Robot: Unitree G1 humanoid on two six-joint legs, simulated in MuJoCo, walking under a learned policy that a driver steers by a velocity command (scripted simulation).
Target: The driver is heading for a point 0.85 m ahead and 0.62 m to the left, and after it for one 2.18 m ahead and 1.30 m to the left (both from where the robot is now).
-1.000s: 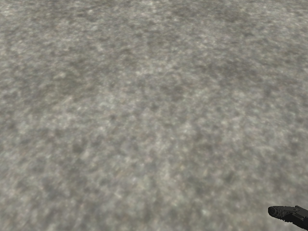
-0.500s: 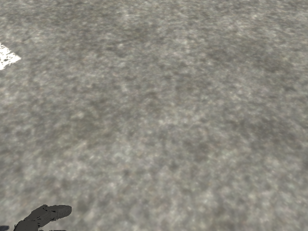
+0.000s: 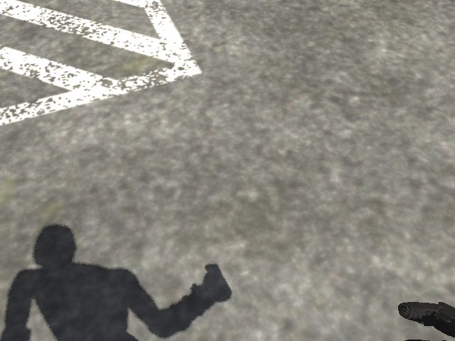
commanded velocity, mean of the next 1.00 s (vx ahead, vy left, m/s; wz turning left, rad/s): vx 0.50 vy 0.00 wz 0.54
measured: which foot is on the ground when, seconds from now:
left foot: down 0.00-0.48, up 0.50-0.98, down 1.00-1.00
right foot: down 0.00-0.02, up 0.04-0.46, down 0.48-1.00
